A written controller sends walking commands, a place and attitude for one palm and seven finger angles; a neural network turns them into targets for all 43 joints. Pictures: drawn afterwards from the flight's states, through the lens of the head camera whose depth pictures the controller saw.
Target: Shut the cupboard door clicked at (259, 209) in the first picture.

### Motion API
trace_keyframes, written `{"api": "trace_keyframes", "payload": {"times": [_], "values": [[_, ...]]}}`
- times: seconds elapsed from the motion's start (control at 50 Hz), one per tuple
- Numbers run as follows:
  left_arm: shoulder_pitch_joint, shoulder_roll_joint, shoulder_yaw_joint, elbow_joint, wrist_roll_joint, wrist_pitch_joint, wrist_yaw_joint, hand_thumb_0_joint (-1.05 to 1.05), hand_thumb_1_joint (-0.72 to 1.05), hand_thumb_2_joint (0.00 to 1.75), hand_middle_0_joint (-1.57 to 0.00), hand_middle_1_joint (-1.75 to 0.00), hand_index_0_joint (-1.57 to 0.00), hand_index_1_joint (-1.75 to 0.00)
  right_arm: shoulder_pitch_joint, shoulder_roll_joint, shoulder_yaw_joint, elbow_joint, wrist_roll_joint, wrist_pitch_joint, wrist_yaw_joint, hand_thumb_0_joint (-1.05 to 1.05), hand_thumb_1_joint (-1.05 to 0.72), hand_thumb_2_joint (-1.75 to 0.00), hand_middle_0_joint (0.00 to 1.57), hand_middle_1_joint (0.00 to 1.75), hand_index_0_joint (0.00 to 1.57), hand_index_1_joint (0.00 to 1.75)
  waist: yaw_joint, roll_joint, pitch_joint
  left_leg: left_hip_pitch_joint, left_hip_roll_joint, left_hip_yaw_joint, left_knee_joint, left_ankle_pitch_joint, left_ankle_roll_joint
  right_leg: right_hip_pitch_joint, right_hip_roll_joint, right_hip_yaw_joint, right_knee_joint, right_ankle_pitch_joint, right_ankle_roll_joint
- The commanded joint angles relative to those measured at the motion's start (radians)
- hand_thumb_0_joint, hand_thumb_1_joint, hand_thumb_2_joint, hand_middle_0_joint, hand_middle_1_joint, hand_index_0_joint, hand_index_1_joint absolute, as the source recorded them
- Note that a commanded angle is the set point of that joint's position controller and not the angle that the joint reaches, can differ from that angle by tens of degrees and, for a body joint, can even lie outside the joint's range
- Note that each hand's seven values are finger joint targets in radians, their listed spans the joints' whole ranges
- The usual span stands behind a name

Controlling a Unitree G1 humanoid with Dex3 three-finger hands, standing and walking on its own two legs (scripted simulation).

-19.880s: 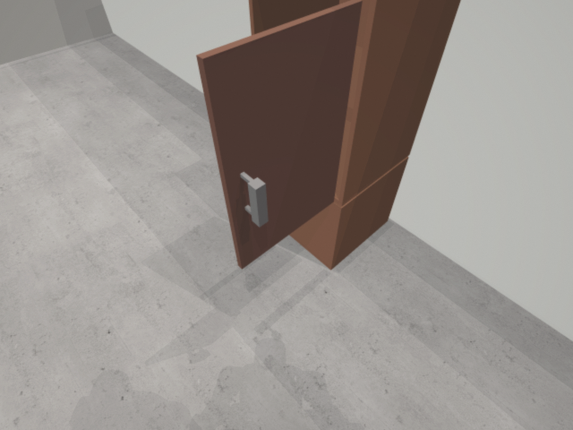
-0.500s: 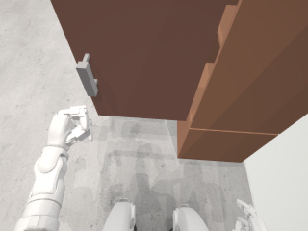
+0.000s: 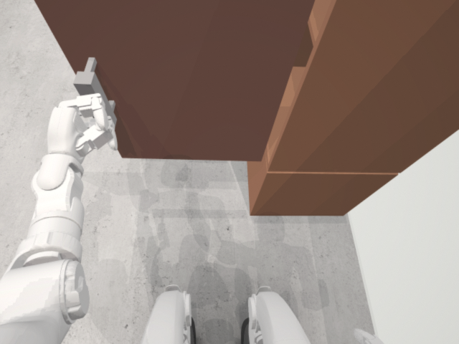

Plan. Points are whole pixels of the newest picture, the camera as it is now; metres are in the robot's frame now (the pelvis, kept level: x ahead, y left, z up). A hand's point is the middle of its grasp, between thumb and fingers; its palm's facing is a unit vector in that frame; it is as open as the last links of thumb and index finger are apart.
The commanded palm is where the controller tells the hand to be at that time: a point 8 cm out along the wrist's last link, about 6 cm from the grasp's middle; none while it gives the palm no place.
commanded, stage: bring the fist close to the handle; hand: left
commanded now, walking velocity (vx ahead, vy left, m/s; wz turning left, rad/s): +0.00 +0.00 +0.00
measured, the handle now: (100, 94) +0.54 +0.22 +0.05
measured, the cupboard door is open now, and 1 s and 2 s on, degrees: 89 83 70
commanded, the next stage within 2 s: push the door shut along its arc in 0.28 s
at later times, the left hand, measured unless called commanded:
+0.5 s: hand (104, 136) +0.45 +0.20 +0.05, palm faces -0.04 -1.00 -0.02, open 3.1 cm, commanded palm +0.44 +0.24 +0.05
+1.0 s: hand (116, 113) +0.50 +0.19 +0.05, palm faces -0.17 -0.98 -0.04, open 3.4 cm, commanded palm +0.51 +0.21 +0.05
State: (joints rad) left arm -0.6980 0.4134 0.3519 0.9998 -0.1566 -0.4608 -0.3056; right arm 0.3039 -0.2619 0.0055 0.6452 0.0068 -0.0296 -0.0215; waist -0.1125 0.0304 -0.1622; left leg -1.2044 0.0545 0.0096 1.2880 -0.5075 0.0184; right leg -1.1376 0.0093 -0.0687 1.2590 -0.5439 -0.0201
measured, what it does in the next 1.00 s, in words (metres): stands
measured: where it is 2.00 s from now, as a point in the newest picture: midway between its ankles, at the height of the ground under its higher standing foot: outside the picture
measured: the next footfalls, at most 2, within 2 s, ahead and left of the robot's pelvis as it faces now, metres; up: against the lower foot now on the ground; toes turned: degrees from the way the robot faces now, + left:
none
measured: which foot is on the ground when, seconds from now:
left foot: down 0.00-1.00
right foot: down 0.00-1.00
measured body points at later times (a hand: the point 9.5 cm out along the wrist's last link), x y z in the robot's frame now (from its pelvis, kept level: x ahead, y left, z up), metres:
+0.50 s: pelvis +0.00 +0.01 +0.01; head +0.13 +0.03 +0.44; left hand +0.45 +0.25 +0.05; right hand +0.08 -0.26 -0.10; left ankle +0.05 +0.11 -0.62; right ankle +0.03 -0.11 -0.62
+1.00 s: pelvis -0.01 +0.00 -0.01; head +0.14 +0.04 +0.41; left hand +0.50 +0.24 +0.06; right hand +0.02 -0.27 -0.12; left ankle +0.05 +0.11 -0.62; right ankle +0.03 -0.11 -0.62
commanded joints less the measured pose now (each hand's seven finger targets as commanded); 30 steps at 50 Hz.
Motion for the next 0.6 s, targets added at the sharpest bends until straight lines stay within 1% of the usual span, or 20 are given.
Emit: {"api": "trace_keyframes", "payload": {"times": [0.0, 0.06, 0.08, 0.12, 0.14, 0.16, 0.2, 0.22, 0.26, 0.3, 0.36, 0.38, 0.42, 0.44, 0.48, 0.5, 0.52, 0.54, 0.56, 0.58], "values": [[-0.232, 0.206, 0.046, -0.225, -0.035, -0.057, -0.008, 0.0, 0.9, 0.9, -1.3, -1.5, -1.3, -1.5, 0.121, -0.165, -0.064, -0.105, 0.008, -0.008, 0.006, 0.0, -0.9, -0.9, 0.2, 0.3, 0.2, 0.3, 0.025, 0.039, -0.515, 0.402, -0.031, -0.057, -0.157, 0.344, 0.013, 0.262, 0.022, 0.051, -0.166, 0.347, -0.004], [-0.289, 0.192, 0.027, -0.252, -0.034, -0.059, 0.004, 0.0, 0.9, 0.9, -1.3, -1.5, -1.3, -1.5, 0.113, -0.161, -0.064, -0.099, 0.014, 0.003, 0.003, 0.0, -0.9, -0.9, 0.2, 0.3, 0.2, 0.3, -0.001, 0.024, -0.438, 0.371, -0.03, -0.053, -0.174, 0.256, 0.016, 0.243, 0.019, 0.056, -0.199, 0.279, 0.003], [-0.3, 0.212, 0.044, -0.243, -0.032, -0.063, 0.01, 0.0, 0.9, 0.9, -1.3, -1.5, -1.3, -1.5, 0.113, -0.164, -0.066, -0.095, 0.014, 0.003, 0.0, 0.0, -0.9, -0.9, 0.2, 0.3, 0.2, 0.3, -0.002, 0.005, -0.419, 0.354, -0.03, -0.051, -0.174, 0.223, 0.018, 0.239, 0.02, 0.062, -0.209, 0.248, 0.005], [-0.346, 0.247, 0.063, -0.259, -0.027, -0.085, 0.018, 0.0, 0.9, 0.9, -1.3, -1.5, -1.3, -1.5, 0.112, -0.166, -0.06, -0.087, 0.009, 0.0, -0.007, 0.0, -0.9, -0.9, 0.2, 0.3, 0.2, 0.3, -0.002, 0.042, -0.431, 0.359, -0.03, -0.055, -0.171, 0.217, 0.017, 0.229, 0.02, 0.063, -0.2, 0.237, 0.001], [-0.367, 0.225, 0.04, -0.271, -0.022, -0.096, 0.018, 0.0, 0.9, 0.9, -1.3, -1.5, -1.3, -1.5, 0.113, -0.163, -0.062, -0.082, 0.008, -0.002, -0.008, 0.0, -0.9, -0.9, 0.2, 0.3, 0.2, 0.3, -0.011, 0.05, -0.445, 0.386, -0.029, -0.058, -0.169, 0.225, 0.016, 0.217, 0.02, 0.062, -0.199, 0.241, 0.001], [-0.362, 0.216, 0.033, -0.266, -0.02, -0.102, 0.018, 0.0, 0.9, 0.9, -1.3, -1.5, -1.3, -1.5, 0.114, -0.161, -0.062, -0.078, 0.006, -0.005, -0.007, 0.0, -0.9, -0.9, 0.2, 0.3, 0.2, 0.3, -0.003, 0.086, -0.453, 0.408, -0.03, -0.061, -0.17, 0.241, 0.012, 0.207, 0.019, 0.057, -0.195, 0.247, -0.003], [-0.369, 0.225, 0.036, -0.259, -0.023, -0.111, 0.013, 0.0, 0.9, 0.9, -1.3, -1.5, -1.3, -1.5, 0.121, -0.168, -0.062, -0.071, 0.002, -0.008, -0.008, 0.0, -0.9, -0.9, 0.2, 0.3, 0.2, 0.3, -0.008, 0.092, -0.464, 0.439, -0.028, -0.071, -0.167, 0.262, 0.012, 0.188, 0.024, 0.05, -0.188, 0.252, -0.006], [-0.338, 0.231, 0.044, -0.229, -0.018, -0.106, 0.01, 0.0, 0.9, 0.9, -1.3, -1.5, -1.3, -1.5, 0.12, -0.168, -0.062, -0.069, 0.003, -0.005, -0.007, 0.0, -0.9, -0.9, 0.2, 0.3, 0.2, 0.3, 0.0, 0.086, -0.467, 0.44, -0.027, -0.07, -0.169, 0.268, 0.008, 0.191, 0.023, 0.049, -0.188, 0.257, -0.006], [-0.332, 0.201, 0.016, -0.19, -0.019, -0.091, -0.001, 0.0, 0.9, 0.9, -1.3, -1.5, -1.3, -1.5, 0.114, -0.167, -0.06, -0.069, 0.006, -0.001, -0.004, 0.0, -0.9, -0.9, 0.2, 0.3, 0.2, 0.3, -0.011, 0.087, -0.417, 0.418, -0.025, -0.069, -0.176, 0.24, 0.008, 0.17, 0.022, 0.046, -0.198, 0.234, -0.005], [-0.332, 0.225, 0.031, -0.177, -0.019, -0.082, -0.006, 0.0, 0.9, 0.9, -1.3, -1.5, -1.3, -1.5, 0.119, -0.172, -0.058, -0.075, 0.005, 0.002, -0.005, 0.0, -0.9, -0.9, 0.2, 0.3, 0.2, 0.3, -0.003, 0.096, -0.416, 0.428, -0.026, -0.077, -0.179, 0.243, 0.008, 0.162, 0.026, 0.04, -0.19, 0.228, -0.012], [-0.297, 0.205, 0.03, -0.214, -0.03, -0.081, -0.006, 0.0, 0.9, 0.9, -1.3, -1.5, -1.3, -1.5, 0.112, -0.168, -0.062, -0.088, 0.006, 0.006, 0.0, 0.0, -0.9, -0.9, 0.2, 0.3, 0.2, 0.3, 0.01, 0.089, -0.467, 0.465, -0.024, -0.078, -0.18, 0.3, 0.004, 0.186, 0.023, 0.036, -0.184, 0.277, -0.01], [-0.296, 0.182, 0.006, -0.236, -0.029, -0.083, -0.01, 0.0, 0.9, 0.9, -1.3, -1.5, -1.3, -1.5, 0.109, -0.167, -0.065, -0.09, 0.006, 0.007, 0.003, 0.0, -0.9, -0.9, 0.2, 0.3, 0.2, 0.3, 0.002, 0.093, -0.477, 0.484, -0.023, -0.075, -0.178, 0.315, 0.005, 0.182, 0.023, 0.037, -0.187, 0.288, -0.008], [-0.343, 0.2, 0.005, -0.236, -0.022, -0.087, -0.013, 0.0, 0.9, 0.9, -1.3, -1.5, -1.3, -1.5, 0.114, -0.172, -0.064, -0.081, 0.007, 0.009, 0.003, 0.0, -0.9, -0.9, 0.2, 0.3, 0.2, 0.3, -0.01, 0.097, -0.463, 0.497, -0.019, -0.085, -0.174, 0.325, 0.002, 0.152, 0.024, 0.031, -0.18, 0.287, -0.009], [-0.362, 0.175, -0.019, -0.214, -0.018, -0.083, -0.014, 0.0, 0.9, 0.9, -1.3, -1.5, -1.3, -1.5, 0.113, -0.168, -0.063, -0.079, 0.008, 0.01, 0.003, 0.0, -0.9, -0.9, 0.2, 0.3, 0.2, 0.3, -0.021, 0.096, -0.438, 0.491, -0.02, -0.086, -0.174, 0.316, 0.003, 0.14, 0.025, 0.031, -0.184, 0.279, -0.008], [-0.418, 0.206, -0.004, -0.173, -0.014, -0.076, -0.016, 0.0, 0.9, 0.9, -1.3, -1.5, -1.3, -1.5, 0.114, -0.174, -0.061, -0.069, 0.01, 0.012, -0.001, 0.0, -0.9, -0.9, 0.2, 0.3, 0.2, 0.3, -0.037, 0.068, -0.393, 0.436, -0.021, -0.084, -0.166, 0.258, 0.009, 0.133, 0.025, 0.04, -0.194, 0.244, -0.006], [-0.461, 0.241, 0.014, -0.178, -0.012, -0.083, -0.017, 0.0, 0.9, 0.9, -1.3, -1.5, -1.3, -1.5, 0.12, -0.179, -0.058, -0.066, 0.007, 0.01, -0.006, 0.0, -0.9, -0.9, 0.2, 0.3, 0.2, 0.3, -0.041, 0.076, -0.398, 0.435, -0.023, -0.087, -0.16, 0.259, 0.011, 0.128, 0.027, 0.039, -0.187, 0.241, -0.01], [-0.48, 0.243, 0.008, -0.166, -0.005, -0.083, -0.021, 0.0, 0.9, 0.9, -1.3, -1.5, -1.3, -1.5, 0.112, -0.179, -0.055, -0.066, 0.008, 0.01, -0.007, 0.0, -0.9, -0.9, 0.2, 0.3, 0.2, 0.3, -0.039, 0.092, -0.414, 0.443, -0.022, -0.092, -0.163, 0.247, 0.008, 0.118, 0.026, 0.039, -0.185, 0.223, -0.01], [-0.505, 0.214, -0.02, -0.165, -0.003, -0.084, -0.026, 0.0, 0.9, 0.9, -1.3, -1.5, -1.3, -1.5, 0.11, -0.176, -0.055, -0.066, 0.008, 0.007, -0.008, 0.0, -0.9, -0.9, 0.2, 0.3, 0.2, 0.3, -0.05, 0.104, -0.421, 0.462, -0.021, -0.096, -0.16, 0.252, 0.008, 0.097, 0.025, 0.037, -0.183, 0.221, -0.012], [-0.535, 0.229, -0.013, -0.168, -0.002, -0.089, -0.027, 0.0, 0.9, 0.9, -1.3, -1.5, -1.3, -1.5, 0.115, -0.18, -0.055, -0.061, 0.005, 0.004, -0.008, 0.0, -0.9, -0.9, 0.2, 0.3, 0.2, 0.3, -0.046, 0.122, -0.442, 0.486, -0.019, -0.107, -0.16, 0.266, 0.005, 0.087, 0.025, 0.034, -0.177, 0.221, -0.015], [-0.534, 0.209, -0.031, -0.158, 0.0, -0.087, -0.033, 0.0, 0.9, 0.9, -1.3, -1.5, -1.3, -1.5, 0.116, -0.178, -0.056, -0.06, 0.005, 0.002, -0.006, 0.0, -0.9, -0.9, 0.2, 0.3, 0.2, 0.3, -0.049, 0.152, -0.457, 0.509, -0.02, -0.107, -0.156, 0.286, 0.002, 0.074, 0.026, 0.032, -0.175, 0.229, -0.016]]}}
